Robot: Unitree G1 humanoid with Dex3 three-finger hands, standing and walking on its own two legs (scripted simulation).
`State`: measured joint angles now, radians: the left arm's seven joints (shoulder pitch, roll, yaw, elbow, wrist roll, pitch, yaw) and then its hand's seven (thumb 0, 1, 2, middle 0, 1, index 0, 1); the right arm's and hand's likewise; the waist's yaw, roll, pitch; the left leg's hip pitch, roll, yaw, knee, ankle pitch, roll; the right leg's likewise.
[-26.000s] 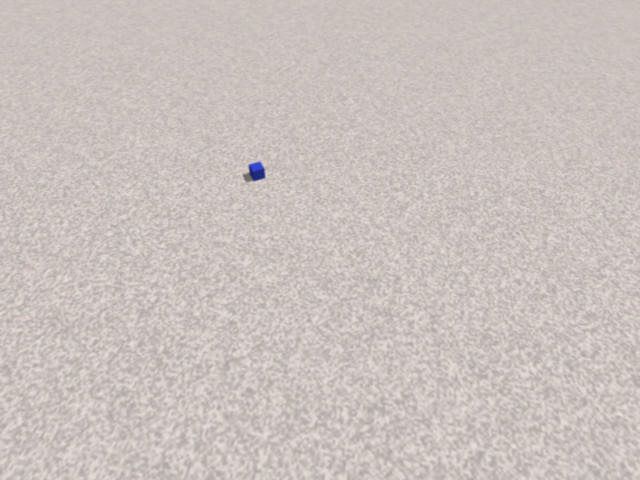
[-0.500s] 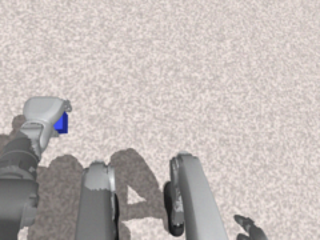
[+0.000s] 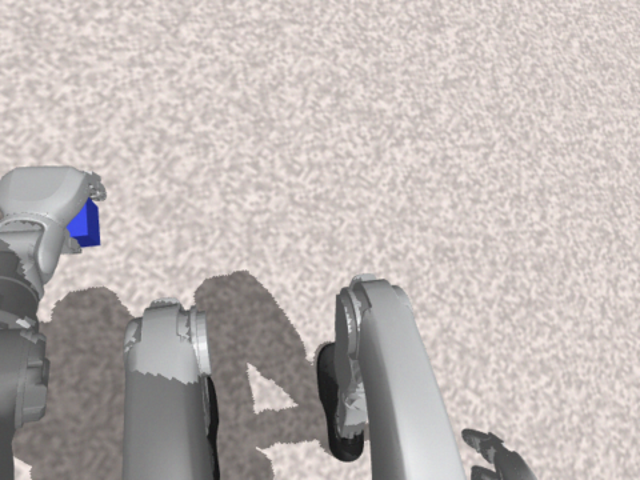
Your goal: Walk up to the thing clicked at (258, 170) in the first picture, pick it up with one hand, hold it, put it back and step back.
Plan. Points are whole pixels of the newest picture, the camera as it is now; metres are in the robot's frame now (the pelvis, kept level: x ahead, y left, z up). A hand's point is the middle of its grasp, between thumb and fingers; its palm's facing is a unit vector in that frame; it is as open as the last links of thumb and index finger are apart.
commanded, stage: crouch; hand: left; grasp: from above
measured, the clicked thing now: (69, 222) +0.44 +0.28 -0.21
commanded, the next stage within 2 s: lower in 0.28 s
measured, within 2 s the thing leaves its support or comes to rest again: rests again in 1.52 s
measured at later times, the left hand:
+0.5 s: hand (74, 225) +0.44 +0.27 -0.22, palm faces -0.49 -0.02 -0.87, open 8.6 cm
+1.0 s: hand (90, 231) +0.45 +0.27 -0.28, palm faces -0.49 -0.05 -0.87, open 8.6 cm
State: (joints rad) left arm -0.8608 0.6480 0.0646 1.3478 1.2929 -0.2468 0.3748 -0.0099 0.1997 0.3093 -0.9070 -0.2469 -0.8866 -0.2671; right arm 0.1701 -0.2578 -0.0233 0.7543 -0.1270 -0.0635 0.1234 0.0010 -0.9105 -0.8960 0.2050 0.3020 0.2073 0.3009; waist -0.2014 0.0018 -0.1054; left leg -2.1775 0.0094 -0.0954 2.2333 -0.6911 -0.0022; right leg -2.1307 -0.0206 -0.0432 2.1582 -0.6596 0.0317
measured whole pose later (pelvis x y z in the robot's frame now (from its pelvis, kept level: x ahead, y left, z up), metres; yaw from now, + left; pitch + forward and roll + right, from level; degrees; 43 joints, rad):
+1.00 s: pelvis +0.01 +0.00 -0.08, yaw -3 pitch +33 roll -9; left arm -0.93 0.79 0.14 1.55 1.36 -0.30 0.51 -0.01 0.17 0.33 -0.95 -0.19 -0.92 -0.25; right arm 0.11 -0.27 0.07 0.77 -0.20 -0.10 0.17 0.00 -0.91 -0.89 0.20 0.30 0.21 0.30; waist -0.27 -0.05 0.01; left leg -2.36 0.00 -0.15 2.50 -0.72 -0.01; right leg -2.30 0.00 -0.08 2.39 -0.67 0.04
